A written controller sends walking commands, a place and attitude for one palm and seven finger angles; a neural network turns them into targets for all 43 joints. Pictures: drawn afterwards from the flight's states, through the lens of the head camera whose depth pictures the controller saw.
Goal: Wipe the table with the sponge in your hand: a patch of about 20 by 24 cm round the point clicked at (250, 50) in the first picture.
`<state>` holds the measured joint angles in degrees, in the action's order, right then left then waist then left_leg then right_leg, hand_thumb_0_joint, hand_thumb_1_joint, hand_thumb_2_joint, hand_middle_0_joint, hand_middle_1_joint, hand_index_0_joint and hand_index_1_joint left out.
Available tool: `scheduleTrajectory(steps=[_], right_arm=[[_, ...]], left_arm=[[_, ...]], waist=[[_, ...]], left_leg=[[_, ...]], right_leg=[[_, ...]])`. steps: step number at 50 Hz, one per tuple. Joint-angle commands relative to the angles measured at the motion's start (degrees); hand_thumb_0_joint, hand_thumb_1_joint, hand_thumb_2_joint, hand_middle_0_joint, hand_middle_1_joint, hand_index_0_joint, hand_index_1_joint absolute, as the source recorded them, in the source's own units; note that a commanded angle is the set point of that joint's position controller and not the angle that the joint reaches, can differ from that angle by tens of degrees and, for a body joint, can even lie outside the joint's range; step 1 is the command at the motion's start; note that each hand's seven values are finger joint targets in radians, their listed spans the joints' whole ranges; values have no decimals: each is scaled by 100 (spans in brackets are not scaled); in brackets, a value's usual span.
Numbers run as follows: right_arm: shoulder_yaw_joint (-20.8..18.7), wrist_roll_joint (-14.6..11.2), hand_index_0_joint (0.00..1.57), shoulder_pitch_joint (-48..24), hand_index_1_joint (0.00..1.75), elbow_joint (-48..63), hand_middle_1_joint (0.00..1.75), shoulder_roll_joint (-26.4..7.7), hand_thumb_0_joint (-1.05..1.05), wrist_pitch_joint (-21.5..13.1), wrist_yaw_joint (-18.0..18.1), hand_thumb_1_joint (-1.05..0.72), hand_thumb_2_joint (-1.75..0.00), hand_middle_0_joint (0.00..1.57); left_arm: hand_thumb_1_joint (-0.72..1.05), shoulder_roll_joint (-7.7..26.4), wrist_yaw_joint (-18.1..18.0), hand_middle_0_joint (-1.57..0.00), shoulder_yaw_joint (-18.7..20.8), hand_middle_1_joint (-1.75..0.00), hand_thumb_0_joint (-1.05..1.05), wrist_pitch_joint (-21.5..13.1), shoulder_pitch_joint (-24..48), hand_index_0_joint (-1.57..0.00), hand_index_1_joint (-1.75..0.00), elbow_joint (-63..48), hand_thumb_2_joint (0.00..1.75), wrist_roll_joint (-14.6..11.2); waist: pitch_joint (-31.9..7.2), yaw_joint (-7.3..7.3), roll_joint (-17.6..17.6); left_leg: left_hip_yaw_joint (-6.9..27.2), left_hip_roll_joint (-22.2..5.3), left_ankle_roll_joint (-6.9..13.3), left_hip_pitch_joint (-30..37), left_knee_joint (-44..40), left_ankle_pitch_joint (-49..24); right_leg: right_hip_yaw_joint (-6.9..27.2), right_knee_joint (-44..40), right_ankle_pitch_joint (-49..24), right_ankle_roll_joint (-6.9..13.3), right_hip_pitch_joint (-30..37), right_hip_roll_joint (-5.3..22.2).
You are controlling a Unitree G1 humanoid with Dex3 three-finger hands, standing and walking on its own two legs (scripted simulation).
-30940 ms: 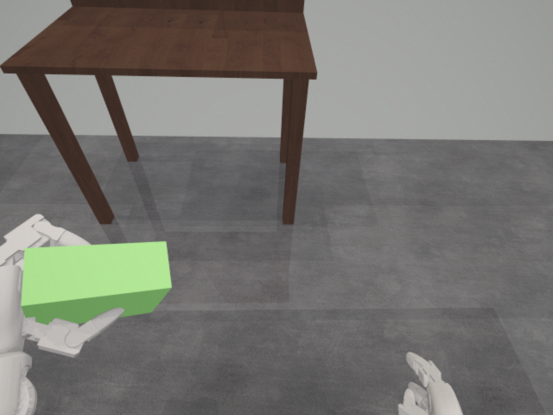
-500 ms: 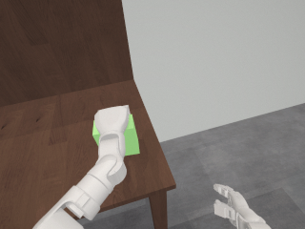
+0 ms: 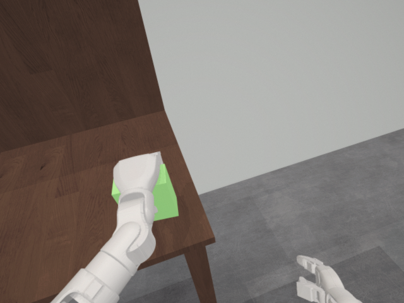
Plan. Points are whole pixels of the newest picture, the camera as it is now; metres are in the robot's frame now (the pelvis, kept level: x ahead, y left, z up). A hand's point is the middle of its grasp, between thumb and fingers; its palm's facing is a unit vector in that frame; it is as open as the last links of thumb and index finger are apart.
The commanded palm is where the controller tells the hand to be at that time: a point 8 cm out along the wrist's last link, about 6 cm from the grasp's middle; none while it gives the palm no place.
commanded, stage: wipe back along the third lane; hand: left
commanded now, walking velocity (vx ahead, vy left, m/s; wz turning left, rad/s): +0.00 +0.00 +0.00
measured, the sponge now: (150, 201) +0.33 +0.16 +0.04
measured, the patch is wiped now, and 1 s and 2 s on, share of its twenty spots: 1.00 1.00 1.00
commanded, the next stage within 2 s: slide back across to the middle lane in 0.32 s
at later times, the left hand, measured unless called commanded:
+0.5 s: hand (149, 205) +0.28 +0.13 +0.10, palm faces +0.14 -0.16 -0.98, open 9.8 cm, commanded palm +0.23 +0.13 +0.13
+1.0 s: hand (131, 213) +0.25 +0.16 +0.10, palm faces +0.12 -0.27 -0.96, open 9.8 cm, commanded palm +0.21 +0.19 +0.15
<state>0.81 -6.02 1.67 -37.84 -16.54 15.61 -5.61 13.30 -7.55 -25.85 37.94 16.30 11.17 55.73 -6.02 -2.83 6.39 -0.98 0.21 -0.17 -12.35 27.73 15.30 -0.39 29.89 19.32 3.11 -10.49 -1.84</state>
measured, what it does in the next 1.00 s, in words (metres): stands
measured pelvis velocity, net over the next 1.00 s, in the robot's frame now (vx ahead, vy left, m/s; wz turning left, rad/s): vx -0.01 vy -0.02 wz -0.05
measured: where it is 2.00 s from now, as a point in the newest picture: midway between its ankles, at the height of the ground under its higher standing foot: outside the picture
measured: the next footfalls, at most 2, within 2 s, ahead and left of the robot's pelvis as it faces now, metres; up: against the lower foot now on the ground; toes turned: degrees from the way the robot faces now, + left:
none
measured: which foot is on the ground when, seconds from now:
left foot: down 0.00-1.00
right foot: down 0.00-1.00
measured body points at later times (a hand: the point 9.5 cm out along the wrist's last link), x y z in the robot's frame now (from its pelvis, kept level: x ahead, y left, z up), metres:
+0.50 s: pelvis +0.00 -0.02 +0.00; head -0.04 -0.08 +0.44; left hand +0.27 +0.14 +0.15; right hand +0.24 -0.22 -0.08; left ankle -0.01 +0.13 -0.74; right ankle -0.04 -0.08 -0.74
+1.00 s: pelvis -0.01 -0.02 +0.00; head -0.05 -0.07 +0.45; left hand +0.24 +0.17 +0.16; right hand +0.21 -0.24 -0.08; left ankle -0.01 +0.13 -0.74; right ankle -0.04 -0.08 -0.74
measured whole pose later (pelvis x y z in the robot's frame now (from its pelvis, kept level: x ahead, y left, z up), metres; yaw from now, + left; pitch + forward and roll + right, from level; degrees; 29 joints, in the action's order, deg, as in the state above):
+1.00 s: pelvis -0.01 -0.02 +0.00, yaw -3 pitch -3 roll +1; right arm 1.3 -4.3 0.7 -36.6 -15.9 12.7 -0.9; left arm 19.1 -5.2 -14.4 28.4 -4.9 -12.6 48.3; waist -3.0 -3.6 6.3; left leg -2.8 -1.8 -0.4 -8.4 25.2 13.7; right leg 1.7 28.1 17.1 4.5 -7.9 -3.9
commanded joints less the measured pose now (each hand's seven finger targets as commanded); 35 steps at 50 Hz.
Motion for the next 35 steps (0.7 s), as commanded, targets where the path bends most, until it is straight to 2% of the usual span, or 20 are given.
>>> scheduleTrajectory(steps=[1, 3, 5, 7, 10, 12, 13, 15, 17, 19, 21, 23, 28, 31, 33, 34, 35], right_arm=[[-144, -36, 20, -1640, 30, 1099, 30, -383, 0, -360, -17, -90, -90, 20], [-159, -46, 20, -1669, 30, 1143, 30, -349, 0, -357, -39, -90, -90, 20], [-152, -35, 20, -1667, 30, 1131, 30, -354, 0, -372, -40, -90, -90, 20], [-146, -24, 20, -1692, 30, 1157, 30, -336, 0, -393, -48, -90, -90, 20], [-143, -26, 20, -1703, 30, 1193, 30, -313, 0, -379, -48, -90, -90, 20], [-123, -5, 20, -1727, 30, 1206, 30, -306, 0, -367, -23, -90, -90, 20], [-145, -14, 20, -1699, 30, 1178, 30, -309, 0, -364, -18, -90, -90, 20], [-135, -4, 20, -1711, 30, 1218, 30, -299, 0, -373, -25, -90, -90, 20], [-129, 7, 20, -1690, 30, 1206, 30, -290, 0, -378, -23, -90, -90, 20], [-139, 15, 20, -1690, 30, 1197, 30, -289, 0, -360, -11, -90, -90, 20], [-136, 27, 20, -1689, 30, 1172, 30, -305, 0, -365, 21, -90, -90, 20], [-162, 39, 20, -1664, 30, 1206, 30, -297, 0, -374, 49, -90, -90, 20], [-140, 68, 20, -1700, 30, 1248, 30, -282, 0, -389, 123, -90, -90, 20], [-109, 85, 20, -1705, 30, 1241, 30, -293, 0, -425, 197, -90, -90, 20], [-119, 94, 20, -1678, 30, 1244, 30, -312, 0, -429, 234, -90, -90, 20], [-109, 104, 20, -1700, 30, 1245, 30, -303, 0, -439, 251, -90, -90, 20], [-111, 109, 20, -1684, 30, 1241, 30, -310, 0, -456, 263, -90, -90, 20]], left_arm=[[10, -189, 285, -120, 83, -160, 0, -94, 68, -120, -160, -670, 130, -473], [10, -307, 301, -120, -1, -160, 0, -123, -9, -120, -160, -901, 130, -509], [10, -184, 278, -120, 97, -160, 0, -165, -368, -120, -160, -1003, 130, -508], [10, -129, 275, -120, 142, -160, 0, -204, -627, -120, -160, -1221, 130, -527], [10, -111, 284, -120, 147, -160, 0, -278, -947, -120, -160, -1531, 130, -518], [10, -122, 299, -120, 57, -160, 0, -315, -836, -120, -160, -1716, 130, -485], [10, -43, 300, -120, 126, -160, 0, -346, -783, -120, -160, -1718, 130, -448], [10, -79, 280, -120, 104, -160, 0, -423, -1084, -120, -160, -1845, 130, -432], [10, -6, 252, -120, 190, -160, 0, -468, -1231, -120, -160, -1858, 130, -429], [10, -106, 236, -120, 73, -160, 0, -509, -1080, -120, -160, -1940, 130, -384], [10, 35, 192, -120, 218, -160, 0, -529, -1024, -120, -160, -1861, 130, -371], [10, 263, 157, -120, 456, -160, 0, -571, -1005, -120, -160, -2100, 130, -364], [10, 568, 123, -120, 780, -160, 0, -630, -1179, -120, -160, -2493, 130, -431], [10, 782, 107, -120, 1009, -160, 0, -664, -1314, -120, -160, -2555, 130, -470], [10, 1015, 115, -120, 1241, -160, 0, -691, -1315, -120, -160, -2759, 130, -481], [10, 943, 121, -120, 1161, -160, 0, -693, -1251, -120, -160, -2800, 130, -485], [10, 1028, 124, -120, 1263, -160, 0, -712, -1292, -120, -160, -2844, 130, -489]], waist=[[-400, -109, -1372], [-442, -75, -1371], [-357, -113, -1412], [-427, -133, -1489], [-341, -122, -1444], [-266, -92, -1313], [-210, -44, -1398], [-264, -110, -1271], [-284, -123, -1322], [-269, -74, -1251], [-248, -93, -1299], [-448, -143, -1293], [-471, -196, -1146], [-292, -227, -1131], [-331, -224, -1068], [-278, -213, -1056], [-257, -231, -982]], left_leg=[[-97, 144, 292, 109, -141, -1266], [-96, 143, 299, 119, -131, -1353], [-124, 151, 300, 139, -110, -1340], [-142, 170, 305, 118, -59, -1461], [-126, 153, 296, 136, -84, -1478], [-123, 151, 307, 173, -96, -1409], [-99, 135, 300, 189, -96, -1404], [-93, 150, 303, 218, -74, -1442], [-95, 144, 288, 184, -56, -1490], [-86, 138, 287, 211, -63, -1439], [-82, 132, 286, 189, -55, -1370], [-72, 140, 292, 219, -86, -1409], [-61, 137, 296, 288, -155, -1460], [-73, 143, 310, 295, -173, -1412], [-49, 135, 296, 330, -217, -1430], [-63, 130, 307, 325, -244, -1362], [-45, 125, 311, 356, -259, -1371]], right_leg=[[220, -466, -2332, -32, 344, 30], [274, -460, -2482, -33, 401, 29], [331, -470, -2573, -54, 402, 32], [399, -422, -2980, -73, 541, 44], [432, -419, -2970, -81, 507, 39], [464, -478, -2787, -80, 401, 40], [525, -505, -2684, -67, 336, 14], [513, -441, -2722, -57, 358, 16], [514, -402, -2907, -59, 403, 24], [527, -409, -2729, -53, 314, 19], [538, -430, -2616, -52, 267, 15], [586, -426, -2618, -46, 425, 15], [617, -464, -2614, -40, 535, 20], [686, -539, -2584, -46, 494, 24], [753, -560, -2516, -35, 529, 15], [706, -576, -2325, -46, 482, 19], [730, -597, -2284, -22, 467, 0]])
